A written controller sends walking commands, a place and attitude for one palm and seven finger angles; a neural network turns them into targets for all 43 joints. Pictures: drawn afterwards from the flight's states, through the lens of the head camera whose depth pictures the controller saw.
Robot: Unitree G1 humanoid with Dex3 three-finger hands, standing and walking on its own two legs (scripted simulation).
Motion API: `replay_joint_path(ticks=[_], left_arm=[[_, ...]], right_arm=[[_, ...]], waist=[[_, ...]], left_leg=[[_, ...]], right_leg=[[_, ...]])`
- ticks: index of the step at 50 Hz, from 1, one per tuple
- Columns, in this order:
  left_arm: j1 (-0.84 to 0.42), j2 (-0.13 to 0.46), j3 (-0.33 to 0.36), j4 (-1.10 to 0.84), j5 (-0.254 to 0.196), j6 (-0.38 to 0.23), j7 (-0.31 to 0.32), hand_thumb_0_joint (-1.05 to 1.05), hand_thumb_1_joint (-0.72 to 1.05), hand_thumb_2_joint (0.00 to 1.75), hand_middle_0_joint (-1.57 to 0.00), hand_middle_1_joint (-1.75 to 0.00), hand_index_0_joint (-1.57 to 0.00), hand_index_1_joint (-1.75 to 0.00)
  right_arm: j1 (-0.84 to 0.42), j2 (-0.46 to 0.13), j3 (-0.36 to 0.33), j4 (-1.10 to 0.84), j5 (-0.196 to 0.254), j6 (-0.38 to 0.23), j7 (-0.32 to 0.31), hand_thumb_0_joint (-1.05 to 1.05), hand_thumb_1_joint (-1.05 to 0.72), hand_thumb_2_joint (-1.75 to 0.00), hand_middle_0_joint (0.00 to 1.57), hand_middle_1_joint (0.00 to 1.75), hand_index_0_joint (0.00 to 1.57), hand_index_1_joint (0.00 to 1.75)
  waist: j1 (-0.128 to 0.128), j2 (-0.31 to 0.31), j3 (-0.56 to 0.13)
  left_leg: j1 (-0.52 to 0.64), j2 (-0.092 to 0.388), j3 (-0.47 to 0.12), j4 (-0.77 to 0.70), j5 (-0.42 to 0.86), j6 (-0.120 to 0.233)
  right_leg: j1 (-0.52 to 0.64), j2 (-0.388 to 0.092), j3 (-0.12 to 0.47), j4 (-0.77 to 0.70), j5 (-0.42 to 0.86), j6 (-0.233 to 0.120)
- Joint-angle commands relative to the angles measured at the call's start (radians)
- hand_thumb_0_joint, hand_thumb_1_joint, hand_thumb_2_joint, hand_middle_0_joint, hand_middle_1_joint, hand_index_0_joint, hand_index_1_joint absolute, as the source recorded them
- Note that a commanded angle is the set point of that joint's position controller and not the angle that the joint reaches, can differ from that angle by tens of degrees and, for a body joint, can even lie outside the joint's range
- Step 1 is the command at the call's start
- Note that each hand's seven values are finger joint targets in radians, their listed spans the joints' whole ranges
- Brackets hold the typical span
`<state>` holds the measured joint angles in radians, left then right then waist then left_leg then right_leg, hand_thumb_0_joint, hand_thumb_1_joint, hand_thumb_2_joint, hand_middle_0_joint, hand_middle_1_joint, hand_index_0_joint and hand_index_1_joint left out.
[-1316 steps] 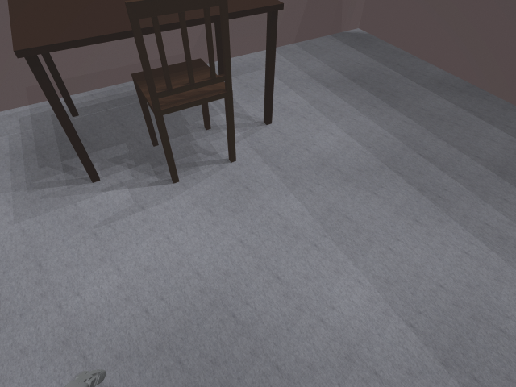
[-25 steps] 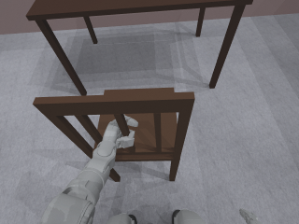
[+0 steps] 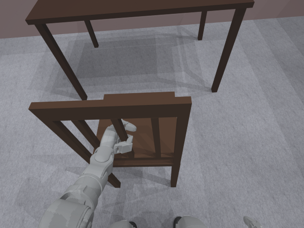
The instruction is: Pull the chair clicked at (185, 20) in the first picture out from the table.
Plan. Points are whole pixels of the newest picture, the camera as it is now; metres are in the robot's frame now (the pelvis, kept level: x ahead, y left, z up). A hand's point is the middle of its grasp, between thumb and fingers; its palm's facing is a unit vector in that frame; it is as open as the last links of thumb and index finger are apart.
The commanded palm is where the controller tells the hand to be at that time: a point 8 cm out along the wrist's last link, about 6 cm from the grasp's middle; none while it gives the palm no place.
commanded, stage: step backward, pulling the chair out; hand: left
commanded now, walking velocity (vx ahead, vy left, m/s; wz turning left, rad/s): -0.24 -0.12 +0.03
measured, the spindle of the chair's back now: (124, 139) +0.38 +0.10 -0.08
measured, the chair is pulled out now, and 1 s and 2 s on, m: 0.52 0.52 0.52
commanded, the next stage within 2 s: stop walking, hand still on the chair in 0.76 s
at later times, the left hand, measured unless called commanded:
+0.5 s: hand (128, 144) +0.35 +0.08 -0.05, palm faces -0.17 -0.97 -0.18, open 5.3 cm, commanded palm +0.35 +0.14 -0.05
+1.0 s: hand (128, 144) +0.35 +0.08 -0.05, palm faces -0.15 -0.97 -0.17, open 5.3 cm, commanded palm +0.34 +0.14 -0.03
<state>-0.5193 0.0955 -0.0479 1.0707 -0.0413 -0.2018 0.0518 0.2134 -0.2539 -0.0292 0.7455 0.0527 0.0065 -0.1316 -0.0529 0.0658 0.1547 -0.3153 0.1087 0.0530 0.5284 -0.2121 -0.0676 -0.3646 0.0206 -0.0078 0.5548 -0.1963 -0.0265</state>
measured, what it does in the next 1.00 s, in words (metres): stands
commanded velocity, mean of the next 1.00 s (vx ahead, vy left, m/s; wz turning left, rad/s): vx -0.20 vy -0.09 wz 0.03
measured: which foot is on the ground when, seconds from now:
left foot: down 0.00-1.00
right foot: down 0.00-1.00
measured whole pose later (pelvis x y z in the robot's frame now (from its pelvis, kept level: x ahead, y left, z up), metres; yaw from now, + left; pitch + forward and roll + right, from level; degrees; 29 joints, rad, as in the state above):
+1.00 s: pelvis +0.00 +0.01 +0.00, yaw +0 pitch +0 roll +0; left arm -0.45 0.10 -0.09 0.88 -0.04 -0.11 0.08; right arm 0.20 -0.23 -0.01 0.66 0.05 0.03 -0.13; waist -0.06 0.04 0.19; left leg -0.30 0.09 0.05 0.52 -0.21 -0.06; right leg -0.34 0.01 -0.01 0.53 -0.18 -0.01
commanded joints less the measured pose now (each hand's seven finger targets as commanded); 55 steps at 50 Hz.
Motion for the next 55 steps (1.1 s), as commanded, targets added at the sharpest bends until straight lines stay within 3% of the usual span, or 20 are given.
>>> replay_joint_path(ticks=[1, 3, 5, 11, 13, 18, 23, 24, 25, 29, 31, 35, 38, 42, 43, 44, 45, 46, 51, 55], left_arm=[[-0.312, 0.166, 0.031, -0.178, 0.013, -0.048, 0.015, 0.00, 0.90, 0.90, -0.50, -1.45, -0.50, -1.45], [-0.315, 0.153, 0.024, -0.186, 0.015, -0.050, 0.013, 0.00, 0.90, 0.90, -0.50, -1.45, -0.50, -1.45], [-0.301, 0.151, 0.022, -0.190, 0.013, -0.046, 0.013, 0.00, 0.90, 0.90, -0.50, -1.45, -0.50, -1.45], [-0.299, 0.158, 0.018, -0.221, 0.015, -0.042, 0.014, 0.00, 0.90, 0.90, -0.50, -1.45, -0.50, -1.45], [-0.308, 0.169, 0.025, -0.226, 0.017, -0.043, 0.017, 0.00, 0.90, 0.90, -0.50, -1.45, -0.50, -1.45], [-0.304, 0.175, 0.029, -0.223, 0.017, -0.039, 0.017, 0.00, 0.90, 0.90, -0.50, -1.45, -0.50, -1.45], [-0.305, 0.153, 0.015, -0.223, 0.017, -0.039, 0.011, 0.00, 0.90, 0.90, -0.50, -1.45, -0.50, -1.45], [-0.304, 0.156, 0.009, -0.230, 0.012, -0.037, 0.010, 0.00, 0.90, 0.90, -0.50, -1.45, -0.50, -1.45], [-0.294, 0.149, 0.014, -0.223, 0.018, -0.039, 0.010, 0.00, 0.90, 0.90, -0.50, -1.45, -0.50, -1.45], [-0.303, 0.154, 0.011, -0.238, 0.020, -0.042, 0.005, 0.00, 0.90, 0.90, -0.50, -1.45, -0.50, -1.45], [-0.309, 0.143, 0.004, -0.245, 0.021, -0.042, 0.003, 0.00, 0.90, 0.90, -0.50, -1.45, -0.50, -1.45], [-0.301, 0.182, 0.025, -0.232, 0.014, -0.037, 0.012, 0.00, 0.90, 0.90, -0.50, -1.45, -0.50, -1.45], [-0.316, 0.182, 0.030, -0.228, 0.012, -0.036, 0.017, 0.00, 0.90, 0.90, -0.50, -1.45, -0.50, -1.45], [-0.309, 0.159, 0.022, -0.233, 0.007, -0.031, 0.017, 0.00, 0.90, 0.90, -0.50, -1.45, -0.50, -1.45], [-0.313, 0.142, 0.011, -0.236, 0.007, -0.032, 0.014, 0.00, 0.90, 0.90, -0.50, -1.45, -0.50, -1.45], [-0.312, 0.156, 0.009, -0.439, 0.001, -0.042, 0.014, 0.00, 0.90, 0.90, -0.50, -1.45, -0.50, -1.45], [-0.277, 0.142, 0.015, -0.452, 0.003, -0.034, 0.020, 0.00, 0.90, 0.90, -0.50, -1.45, -0.50, -1.45], [-0.265, 0.122, 0.001, -0.455, 0.004, -0.028, 0.019, 0.00, 0.90, 0.90, -0.50, -1.45, -0.50, -1.45], [-0.198, 0.116, -0.014, -0.517, -0.002, 0.023, 0.023, 0.00, 0.90, 0.90, -0.50, -1.45, -0.50, -1.45], [-0.155, 0.129, -0.009, -0.525, -0.004, 0.047, 0.028, 0.00, 0.90, 0.90, -0.50, -1.45, -0.50, -1.45]], right_arm=[[0.024, -0.090, -0.024, -0.109, -0.004, -0.036, -0.009, 0.00, -0.90, -0.90, 0.20, 0.30, 0.20, 0.30], [0.020, -0.088, -0.023, -0.115, -0.006, -0.032, -0.006, 0.00, -0.90, -0.90, 0.20, 0.30, 0.20, 0.30], [0.024, -0.094, -0.025, -0.117, -0.008, -0.031, -0.006, 0.00, -0.90, -0.90, 0.20, 0.30, 0.20, 0.30], [0.023, -0.088, -0.023, -0.136, -0.009, -0.032, -0.002, 0.00, -0.90, -0.90, 0.20, 0.30, 0.20, 0.30], [0.021, -0.084, -0.023, -0.135, -0.009, -0.033, -0.002, 0.00, -0.90, -0.90, 0.20, 0.30, 0.20, 0.30], [0.019, -0.084, -0.022, -0.133, -0.008, -0.032, -0.004, 0.00, -0.90, -0.90, 0.20, 0.30, 0.20, 0.30], [0.020, -0.089, -0.020, -0.131, -0.013, -0.030, -0.006, 0.00, -0.90, -0.90, 0.20, 0.30, 0.20, 0.30], [0.018, -0.095, -0.021, -0.124, -0.013, -0.030, -0.008, 0.00, -0.90, -0.90, 0.20, 0.30, 0.20, 0.30], [0.028, -0.094, -0.022, -0.127, -0.017, -0.031, -0.007, 0.00, -0.90, -0.90, 0.20, 0.30, 0.20, 0.30], [0.028, -0.095, -0.025, -0.121, -0.018, -0.035, -0.005, 0.00, -0.90, -0.90, 0.20, 0.30, 0.20, 0.30], [0.029, -0.085, -0.024, -0.131, -0.018, -0.039, -0.003, 0.00, -0.90, -0.90, 0.20, 0.30, 0.20, 0.30], [0.032, -0.081, -0.025, -0.124, -0.008, -0.037, -0.005, 0.00, -0.90, -0.90, 0.20, 0.30, 0.20, 0.30], [0.012, -0.073, -0.016, -0.129, -0.002, -0.030, -0.002, 0.00, -0.90, -0.90, 0.20, 0.30, 0.20, 0.30], [0.002, -0.085, -0.013, -0.134, -0.005, -0.022, -0.006, 0.00, -0.90, -0.90, 0.20, 0.30, 0.20, 0.30], [-0.001, -0.085, -0.013, -0.137, -0.006, -0.020, -0.006, 0.00, -0.90, -0.90, 0.20, 0.30, 0.20, 0.30], [-0.018, -0.080, -0.012, -0.172, -0.008, -0.016, -0.003, 0.00, -0.90, -0.90, 0.20, 0.30, 0.20, 0.30], [-0.028, -0.077, -0.006, -0.185, -0.010, -0.014, -0.002, 0.00, -0.90, -0.90, 0.20, 0.30, 0.20, 0.30], [-0.028, -0.072, -0.003, -0.191, -0.011, -0.014, -0.001, 0.00, -0.90, -0.90, 0.20, 0.30, 0.20, 0.30], [-0.023, -0.068, 0.002, -0.214, -0.009, -0.012, 0.002, 0.00, -0.90, -0.90, 0.20, 0.30, 0.20, 0.30], [-0.022, -0.067, 0.004, -0.204, -0.012, -0.010, 0.002, 0.00, -0.90, -0.90, 0.20, 0.30, 0.20, 0.30]], waist=[[0.029, -0.096, -0.431], [0.028, -0.086, -0.431], [0.032, -0.027, -0.414], [0.032, -0.042, -0.417], [0.030, -0.088, -0.423], [0.030, -0.133, -0.434], [0.032, -0.083, -0.430], [0.029, -0.033, -0.414], [0.033, -0.020, -0.416], [0.030, -0.008, -0.407], [0.029, -0.041, -0.415], [0.029, -0.143, -0.426], [0.035, -0.205, -0.428], [0.037, -0.141, -0.437], [0.036, -0.106, -0.429], [0.041, -0.020, -0.427], [0.048, 0.036, -0.436], [0.051, 0.051, -0.434], [0.048, -0.036, -0.447], [0.045, -0.049, -0.430]], left_leg=[[0.183, 0.073, -0.061, -0.034, 0.147, 0.082], [0.171, 0.085, -0.070, -0.040, 0.156, 0.087], [0.163, 0.103, -0.085, -0.065, 0.162, 0.096], [0.150, 0.078, -0.059, -0.044, 0.086, 0.082], [0.155, 0.060, -0.043, -0.021, 0.066, 0.073], [0.174, 0.053, -0.040, -0.008, 0.111, 0.069], [0.177, 0.090, -0.073, -0.044, 0.174, 0.083], [0.170, 0.104, -0.085, -0.068, 0.178, 0.091], [0.159, 0.117, -0.101, -0.081, 0.190, 0.098], [0.149, 0.128, -0.099, -0.075, 0.183, 0.103], [0.148, 0.108, -0.079, -0.051, 0.148, 0.091], [0.150, 0.032, -0.026, 0.026, 0.032, 0.061], [0.119, 0.002, -0.034, 0.069, -0.069, 0.058], [0.169, 0.053, -0.072, -0.017, 0.126, 0.075], [0.177, 0.075, -0.087, -0.036, 0.164, 0.085], [0.184, 0.100, -0.112, -0.078, 0.191, 0.102], [0.169, 0.113, -0.126, -0.088, 0.211, 0.115], [0.159, 0.117, -0.131, -0.090, 0.204, 0.122], [0.189, 0.070, -0.082, -0.075, 0.097, 0.096], [0.213, 0.041, -0.059, -0.076, 0.068, 0.086]], right_leg=[[0.131, -0.150, 0.084, -0.107, 0.161, 0.045], [0.139, -0.139, 0.074, -0.103, 0.127, 0.044], [0.137, -0.120, 0.064, -0.092, 0.101, 0.040], [0.133, -0.137, 0.093, -0.125, 0.070, 0.029], [0.131, -0.159, 0.114, -0.143, 0.080, 0.026], [0.141, -0.168, 0.105, -0.133, 0.167, 0.031], [0.131, -0.128, 0.065, -0.095, 0.141, 0.034], [0.126, -0.117, 0.054, -0.082, 0.120, 0.033], [0.133, -0.102, 0.041, -0.068, 0.095, 0.035], [0.145, -0.100, 0.044, -0.076, 0.092, 0.030], [0.145, -0.113, 0.062, -0.097, 0.102, 0.027], [0.141, -0.196, 0.150, -0.158, 0.152, 0.003], [0.166, -0.238, 0.169, -0.177, 0.188, 0.012], [0.158, -0.179, 0.090, -0.106, 0.200, 0.037], [0.142, -0.153, 0.074, -0.094, 0.164, 0.044], [0.159, -0.127, 0.058, -0.074, 0.122, 0.042], [0.188, -0.110, 0.036, -0.055, 0.084, 0.039], [0.201, -0.102, 0.031, -0.060, 0.060, 0.037], [0.222, -0.117, 0.061, -0.118, 0.047, 0.027], [0.212, -0.136, 0.090, -0.138, 0.065, 0.016]])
